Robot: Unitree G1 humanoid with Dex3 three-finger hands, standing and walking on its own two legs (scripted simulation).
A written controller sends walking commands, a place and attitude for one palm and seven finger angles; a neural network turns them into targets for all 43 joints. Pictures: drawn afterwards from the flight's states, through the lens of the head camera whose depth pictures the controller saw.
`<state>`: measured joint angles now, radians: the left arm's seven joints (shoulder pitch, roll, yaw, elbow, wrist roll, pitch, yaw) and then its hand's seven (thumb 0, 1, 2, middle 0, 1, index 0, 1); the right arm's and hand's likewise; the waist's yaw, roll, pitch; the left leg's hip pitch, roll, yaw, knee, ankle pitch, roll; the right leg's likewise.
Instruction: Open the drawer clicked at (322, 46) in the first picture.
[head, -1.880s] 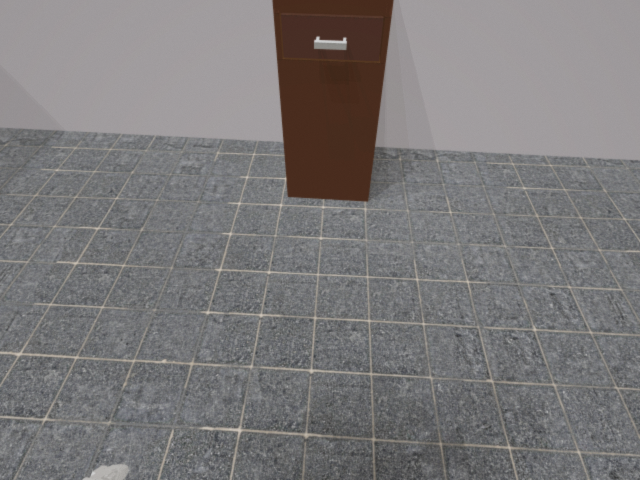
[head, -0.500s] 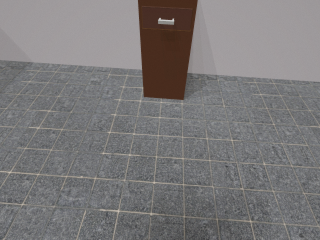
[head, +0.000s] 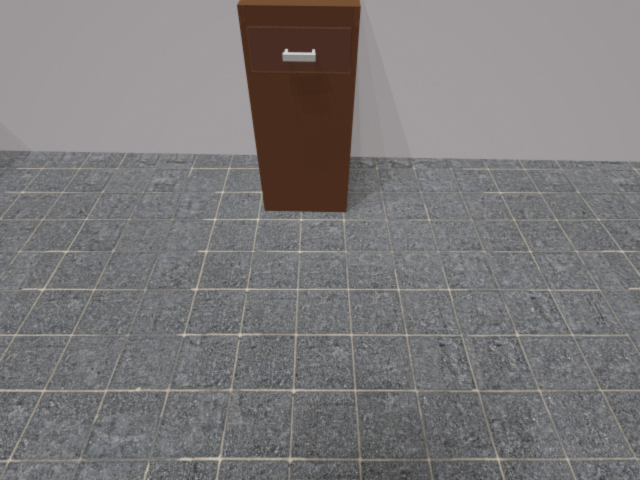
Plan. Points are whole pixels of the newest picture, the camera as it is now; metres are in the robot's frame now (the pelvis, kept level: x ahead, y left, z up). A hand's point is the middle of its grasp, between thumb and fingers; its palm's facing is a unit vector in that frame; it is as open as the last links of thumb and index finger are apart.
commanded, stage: walk to a spot facing it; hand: left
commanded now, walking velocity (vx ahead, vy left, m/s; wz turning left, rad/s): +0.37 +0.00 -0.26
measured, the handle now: (299, 54) +1.37 +0.16 -0.02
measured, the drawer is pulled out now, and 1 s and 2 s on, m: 0.00 0.00 0.00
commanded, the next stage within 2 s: turn to face it in 1.24 s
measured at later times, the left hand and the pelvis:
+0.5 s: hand out of the picture +0.16 +0.24 -0.17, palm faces -0.06 -0.98 -0.19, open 7.4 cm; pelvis +0.17 +0.05 +0.00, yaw -10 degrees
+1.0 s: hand (250, 322) +0.42 +0.16 -0.16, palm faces -0.25 -0.95 -0.18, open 7.3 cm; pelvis +0.36 +0.00 +0.02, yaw -17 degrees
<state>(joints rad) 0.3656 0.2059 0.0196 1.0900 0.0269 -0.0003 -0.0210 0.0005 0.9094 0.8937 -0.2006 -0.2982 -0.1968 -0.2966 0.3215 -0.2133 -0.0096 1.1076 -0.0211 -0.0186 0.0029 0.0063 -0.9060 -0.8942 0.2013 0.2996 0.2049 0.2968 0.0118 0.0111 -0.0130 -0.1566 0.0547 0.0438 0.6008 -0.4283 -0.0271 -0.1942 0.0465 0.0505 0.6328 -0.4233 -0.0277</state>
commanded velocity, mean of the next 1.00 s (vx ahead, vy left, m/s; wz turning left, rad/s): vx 0.37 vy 0.00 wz -0.24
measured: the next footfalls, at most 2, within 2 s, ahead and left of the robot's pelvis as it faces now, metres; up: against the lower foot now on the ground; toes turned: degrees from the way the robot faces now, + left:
left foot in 0.34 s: +0.28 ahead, +0.14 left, +0.00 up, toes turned +2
right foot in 0.76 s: +0.34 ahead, -0.12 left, +0.00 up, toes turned -22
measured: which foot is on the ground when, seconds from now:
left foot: down 0.00-0.00, up 0.02-0.32, down 0.34-0.76, up 0.78-1.00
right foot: down 0.00-0.34, up 0.36-0.74, down 0.76-1.00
